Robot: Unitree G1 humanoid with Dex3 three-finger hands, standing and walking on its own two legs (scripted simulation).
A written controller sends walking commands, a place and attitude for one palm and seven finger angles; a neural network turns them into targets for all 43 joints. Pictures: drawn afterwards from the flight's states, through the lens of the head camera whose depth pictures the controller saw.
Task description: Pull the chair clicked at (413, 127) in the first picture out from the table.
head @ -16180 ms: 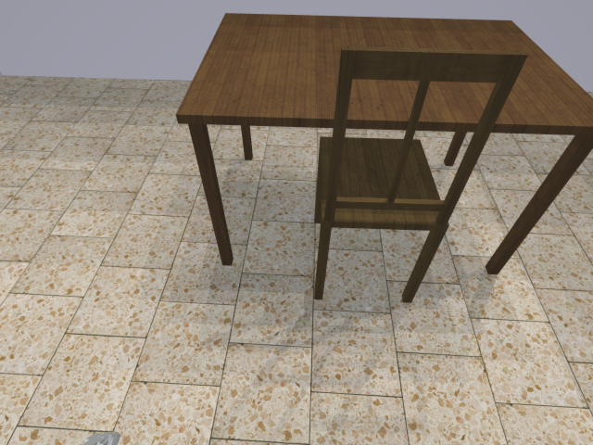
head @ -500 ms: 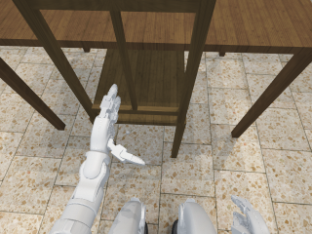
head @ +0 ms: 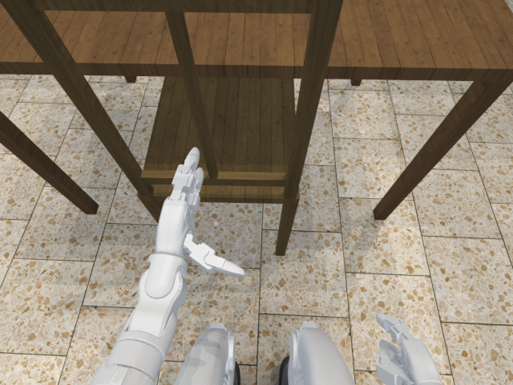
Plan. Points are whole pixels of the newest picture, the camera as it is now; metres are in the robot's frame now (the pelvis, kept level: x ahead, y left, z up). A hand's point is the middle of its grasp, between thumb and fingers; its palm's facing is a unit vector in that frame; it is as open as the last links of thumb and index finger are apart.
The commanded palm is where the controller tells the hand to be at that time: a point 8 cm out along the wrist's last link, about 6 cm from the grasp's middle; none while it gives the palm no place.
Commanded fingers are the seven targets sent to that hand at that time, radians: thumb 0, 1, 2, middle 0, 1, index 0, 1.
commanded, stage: aim the fingers beside a spindle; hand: left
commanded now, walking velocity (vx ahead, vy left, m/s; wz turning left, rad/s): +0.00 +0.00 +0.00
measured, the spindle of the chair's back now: (199, 117) +0.51 +0.10 +0.07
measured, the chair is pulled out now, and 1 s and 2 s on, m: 0.00 0.00 0.00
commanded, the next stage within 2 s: push the fingers through the gap in 0.74 s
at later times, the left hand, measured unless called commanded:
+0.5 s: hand (196, 203) +0.37 +0.10 +0.04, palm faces -0.02 -1.00 -0.08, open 16.9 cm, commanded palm +0.34 +0.14 +0.02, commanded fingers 0.00 -0.50 0.30 -0.06 -0.08 -0.06 -0.08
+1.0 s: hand (206, 219) +0.36 +0.08 +0.02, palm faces -0.10 -0.99 -0.03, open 16.9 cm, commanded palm +0.35 +0.14 +0.02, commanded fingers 0.00 -0.50 0.30 -0.06 -0.08 -0.06 -0.08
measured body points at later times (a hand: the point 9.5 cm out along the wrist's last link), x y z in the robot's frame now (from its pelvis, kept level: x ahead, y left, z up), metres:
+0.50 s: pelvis +0.00 -0.01 +0.00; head +0.12 -0.02 +0.43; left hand +0.37 +0.15 +0.04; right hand +0.15 -0.25 -0.12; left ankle +0.03 +0.10 -0.62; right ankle +0.04 -0.09 -0.62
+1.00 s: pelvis +0.00 +0.00 +0.00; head +0.12 -0.01 +0.43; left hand +0.36 +0.14 +0.02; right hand +0.16 -0.24 -0.11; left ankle +0.03 +0.10 -0.62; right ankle +0.04 -0.09 -0.62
